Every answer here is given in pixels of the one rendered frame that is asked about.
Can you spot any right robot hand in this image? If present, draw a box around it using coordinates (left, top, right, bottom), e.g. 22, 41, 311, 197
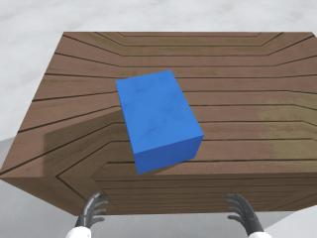
224, 193, 264, 237

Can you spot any carton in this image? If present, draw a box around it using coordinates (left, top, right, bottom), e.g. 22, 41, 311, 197
115, 70, 204, 175

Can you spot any robot left forearm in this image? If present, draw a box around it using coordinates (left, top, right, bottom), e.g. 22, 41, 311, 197
65, 226, 91, 238

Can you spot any left robot hand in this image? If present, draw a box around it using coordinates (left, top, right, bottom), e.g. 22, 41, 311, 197
74, 191, 108, 229

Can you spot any pedestal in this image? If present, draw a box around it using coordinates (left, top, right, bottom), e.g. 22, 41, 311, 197
0, 32, 317, 216

